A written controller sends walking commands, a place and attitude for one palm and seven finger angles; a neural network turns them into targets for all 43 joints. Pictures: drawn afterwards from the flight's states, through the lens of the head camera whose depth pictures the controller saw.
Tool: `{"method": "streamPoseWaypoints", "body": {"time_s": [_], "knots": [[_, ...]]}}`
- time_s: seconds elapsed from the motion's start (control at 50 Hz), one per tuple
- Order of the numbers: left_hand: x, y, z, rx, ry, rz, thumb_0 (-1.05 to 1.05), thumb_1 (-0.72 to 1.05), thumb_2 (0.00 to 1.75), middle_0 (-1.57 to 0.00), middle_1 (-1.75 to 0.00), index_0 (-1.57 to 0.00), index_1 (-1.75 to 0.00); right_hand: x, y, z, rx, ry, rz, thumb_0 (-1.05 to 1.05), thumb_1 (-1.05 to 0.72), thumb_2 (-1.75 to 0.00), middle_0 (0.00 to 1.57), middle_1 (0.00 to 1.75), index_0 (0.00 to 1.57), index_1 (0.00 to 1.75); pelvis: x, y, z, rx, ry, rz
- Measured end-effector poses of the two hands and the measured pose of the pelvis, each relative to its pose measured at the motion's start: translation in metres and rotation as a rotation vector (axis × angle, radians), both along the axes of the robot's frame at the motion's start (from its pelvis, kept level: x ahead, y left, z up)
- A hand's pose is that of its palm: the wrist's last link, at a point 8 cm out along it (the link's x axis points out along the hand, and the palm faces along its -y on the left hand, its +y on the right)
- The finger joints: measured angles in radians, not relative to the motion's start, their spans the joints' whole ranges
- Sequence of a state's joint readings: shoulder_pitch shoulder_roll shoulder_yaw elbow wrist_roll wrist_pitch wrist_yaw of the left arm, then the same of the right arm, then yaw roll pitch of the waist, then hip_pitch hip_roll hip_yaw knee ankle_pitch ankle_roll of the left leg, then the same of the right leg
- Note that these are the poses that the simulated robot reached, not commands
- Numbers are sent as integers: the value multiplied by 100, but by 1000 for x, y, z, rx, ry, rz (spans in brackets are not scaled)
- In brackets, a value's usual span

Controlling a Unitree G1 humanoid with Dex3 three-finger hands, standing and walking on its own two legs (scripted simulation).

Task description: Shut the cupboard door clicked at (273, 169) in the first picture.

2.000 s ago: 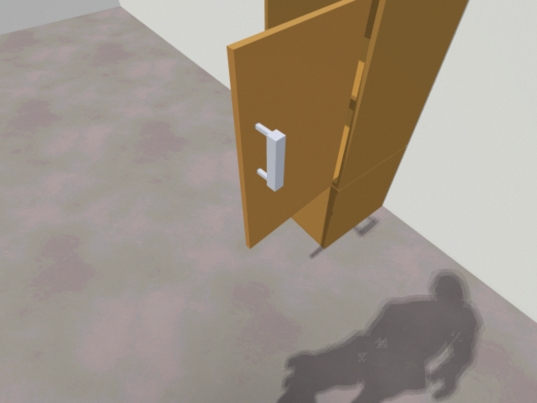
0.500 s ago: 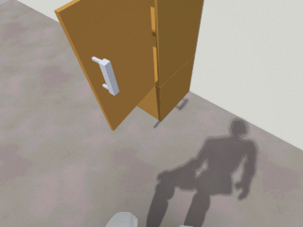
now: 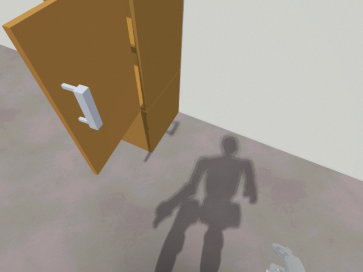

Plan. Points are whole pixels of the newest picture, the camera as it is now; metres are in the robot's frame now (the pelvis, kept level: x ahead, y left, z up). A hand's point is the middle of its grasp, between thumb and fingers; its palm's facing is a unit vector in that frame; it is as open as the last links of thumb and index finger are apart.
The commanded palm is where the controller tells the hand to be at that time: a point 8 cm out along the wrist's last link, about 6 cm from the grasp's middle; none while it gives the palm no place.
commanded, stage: walk around to get in front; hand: left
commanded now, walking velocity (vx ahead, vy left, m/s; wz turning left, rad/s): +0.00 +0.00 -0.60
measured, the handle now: (82, 106) +0.49 +0.33 +0.02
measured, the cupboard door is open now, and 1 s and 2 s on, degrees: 95 95 95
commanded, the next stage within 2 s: none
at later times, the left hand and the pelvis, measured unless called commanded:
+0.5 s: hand (137, 254) +0.17 +0.13 -0.15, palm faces -0.35 -0.90 -0.27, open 7.4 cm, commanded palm none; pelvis +0.00 -0.03 +0.00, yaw -20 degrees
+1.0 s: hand (153, 240) +0.21 +0.09 -0.16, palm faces -0.58 -0.78 -0.22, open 7.4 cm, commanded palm none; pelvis +0.01 -0.03 +0.01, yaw -38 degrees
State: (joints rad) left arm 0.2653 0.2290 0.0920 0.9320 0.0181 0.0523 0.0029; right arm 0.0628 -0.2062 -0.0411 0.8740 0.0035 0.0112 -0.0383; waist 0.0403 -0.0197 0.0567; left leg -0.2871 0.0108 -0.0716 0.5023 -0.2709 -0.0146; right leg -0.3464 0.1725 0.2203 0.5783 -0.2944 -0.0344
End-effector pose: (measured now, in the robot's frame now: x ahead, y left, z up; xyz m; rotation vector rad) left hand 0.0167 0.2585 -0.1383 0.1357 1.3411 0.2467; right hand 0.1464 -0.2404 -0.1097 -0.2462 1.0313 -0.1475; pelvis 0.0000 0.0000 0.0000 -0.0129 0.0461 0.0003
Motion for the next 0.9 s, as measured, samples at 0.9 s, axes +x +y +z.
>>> {"method": "streamPoseWaypoints", "body": {"time_s": [0.9], "knots": [[203,-98,9,-74,-95,-668,1,91,90,-20,-30,-20,-30,-218,-10,1,36,193,-622,0,-90,-89,20,30,20,30,11,-14,10,-29,-16,-594]]}}
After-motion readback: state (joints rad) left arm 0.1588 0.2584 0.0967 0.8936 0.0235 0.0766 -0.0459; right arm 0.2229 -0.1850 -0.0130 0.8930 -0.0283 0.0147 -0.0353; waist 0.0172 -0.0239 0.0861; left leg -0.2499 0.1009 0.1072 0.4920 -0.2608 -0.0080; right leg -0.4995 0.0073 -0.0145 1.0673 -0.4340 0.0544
